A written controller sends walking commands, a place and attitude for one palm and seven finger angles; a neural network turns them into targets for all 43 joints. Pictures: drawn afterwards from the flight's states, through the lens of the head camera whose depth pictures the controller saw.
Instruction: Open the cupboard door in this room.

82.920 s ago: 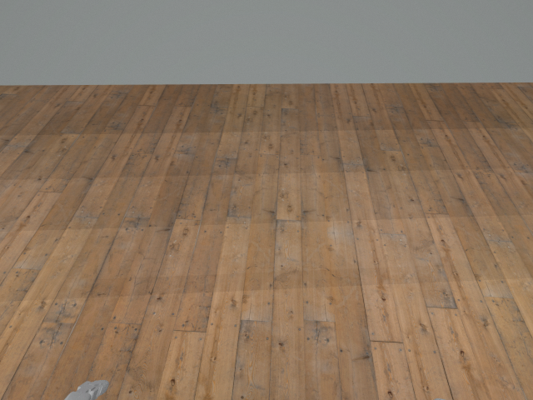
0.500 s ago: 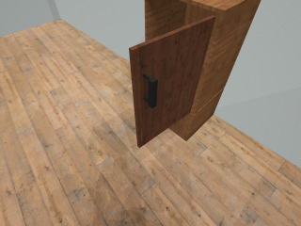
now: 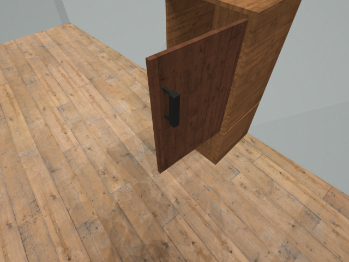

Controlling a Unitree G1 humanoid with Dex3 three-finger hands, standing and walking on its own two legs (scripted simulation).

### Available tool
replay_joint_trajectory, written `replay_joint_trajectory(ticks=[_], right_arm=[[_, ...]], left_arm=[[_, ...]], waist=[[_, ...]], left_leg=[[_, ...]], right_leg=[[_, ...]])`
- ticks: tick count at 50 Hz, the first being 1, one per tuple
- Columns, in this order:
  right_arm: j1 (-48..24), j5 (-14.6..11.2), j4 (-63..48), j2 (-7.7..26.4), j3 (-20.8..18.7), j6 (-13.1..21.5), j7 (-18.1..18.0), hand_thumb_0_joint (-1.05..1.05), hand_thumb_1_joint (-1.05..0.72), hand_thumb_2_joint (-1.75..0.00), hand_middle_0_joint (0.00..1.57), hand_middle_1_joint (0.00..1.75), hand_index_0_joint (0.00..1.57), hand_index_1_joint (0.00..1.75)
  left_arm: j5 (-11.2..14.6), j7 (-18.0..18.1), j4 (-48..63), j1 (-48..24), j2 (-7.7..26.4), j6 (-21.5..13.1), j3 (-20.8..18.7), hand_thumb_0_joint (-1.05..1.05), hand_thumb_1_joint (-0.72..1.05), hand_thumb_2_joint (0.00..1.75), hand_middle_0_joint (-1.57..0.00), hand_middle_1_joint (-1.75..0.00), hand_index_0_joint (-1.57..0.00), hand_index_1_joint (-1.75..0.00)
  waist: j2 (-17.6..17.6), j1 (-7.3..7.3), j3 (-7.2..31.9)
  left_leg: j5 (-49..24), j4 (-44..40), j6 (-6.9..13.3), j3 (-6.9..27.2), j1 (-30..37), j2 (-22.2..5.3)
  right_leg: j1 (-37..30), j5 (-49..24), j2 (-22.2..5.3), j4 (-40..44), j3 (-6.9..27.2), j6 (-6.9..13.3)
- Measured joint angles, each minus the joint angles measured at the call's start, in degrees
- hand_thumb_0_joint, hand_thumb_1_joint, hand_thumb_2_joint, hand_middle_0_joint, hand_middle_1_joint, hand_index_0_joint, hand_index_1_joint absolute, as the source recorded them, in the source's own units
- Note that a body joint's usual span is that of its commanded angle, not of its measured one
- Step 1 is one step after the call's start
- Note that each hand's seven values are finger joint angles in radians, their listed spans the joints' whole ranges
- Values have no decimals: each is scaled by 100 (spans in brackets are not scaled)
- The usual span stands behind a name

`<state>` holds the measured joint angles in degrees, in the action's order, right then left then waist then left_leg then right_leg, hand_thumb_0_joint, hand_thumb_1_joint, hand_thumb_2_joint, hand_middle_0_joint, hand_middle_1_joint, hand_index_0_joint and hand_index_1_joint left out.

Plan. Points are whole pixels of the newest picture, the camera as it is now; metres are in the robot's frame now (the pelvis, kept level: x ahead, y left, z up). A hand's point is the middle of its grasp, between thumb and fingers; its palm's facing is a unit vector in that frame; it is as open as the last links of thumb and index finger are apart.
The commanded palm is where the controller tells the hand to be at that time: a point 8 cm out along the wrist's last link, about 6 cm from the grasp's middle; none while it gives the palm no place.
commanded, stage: stand and wait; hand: left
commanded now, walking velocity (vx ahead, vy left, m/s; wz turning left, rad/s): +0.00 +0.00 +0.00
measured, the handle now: (170, 106) +0.56 +0.05 +0.01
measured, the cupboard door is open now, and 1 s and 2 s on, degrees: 84 84 84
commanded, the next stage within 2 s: none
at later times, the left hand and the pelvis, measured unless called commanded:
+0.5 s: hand out of the picture -0.01 +0.15 -0.18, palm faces +0.05 -0.98 -0.17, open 7.3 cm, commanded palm none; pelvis +0.01 -0.01 +0.00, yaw +0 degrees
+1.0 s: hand out of the picture +0.00 +0.14 -0.18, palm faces +0.06 -0.98 -0.18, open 7.3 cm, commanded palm none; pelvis +0.01 -0.02 +0.00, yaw +0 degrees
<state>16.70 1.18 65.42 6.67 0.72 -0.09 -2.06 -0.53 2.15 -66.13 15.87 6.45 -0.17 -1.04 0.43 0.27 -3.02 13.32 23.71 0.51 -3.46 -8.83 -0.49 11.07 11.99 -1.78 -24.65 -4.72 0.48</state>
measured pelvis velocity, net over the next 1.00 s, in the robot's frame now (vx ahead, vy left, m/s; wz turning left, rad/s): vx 0.01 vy -0.02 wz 0.01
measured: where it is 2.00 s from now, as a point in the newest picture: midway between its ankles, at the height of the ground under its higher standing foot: outside the picture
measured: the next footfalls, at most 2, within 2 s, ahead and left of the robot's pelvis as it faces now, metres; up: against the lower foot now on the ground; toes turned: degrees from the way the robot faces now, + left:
none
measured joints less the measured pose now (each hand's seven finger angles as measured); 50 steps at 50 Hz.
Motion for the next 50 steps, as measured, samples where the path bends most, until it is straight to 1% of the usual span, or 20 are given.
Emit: replay_joint_trajectory(ticks=[20, 50], right_arm=[[-32, 1, 50, 8, 8, -20, -3, 1, -90, -90, 20, 30, 19, 30], [-69, -2, 62, 21, 19, -3, -19, 1, -90, -90, 20, 30, 19, 30]], left_arm=[[15, -6, -16, -6, 13, -23, 20, 0, 91, 90, -20, -30, -20, -30], [18, -3, -17, -5, 34, -45, 22, 0, 91, 90, -20, -30, -20, -30]], waist=[[-8, -7, -33], [4, -22, -13]], left_leg=[[2, -66, -83, 58, 66, -78], [18, -163, -143, 81, 169, -130]], right_leg=[[-94, 10, 82, 99, -61, 75], [-191, 48, 139, 175, -86, 125]])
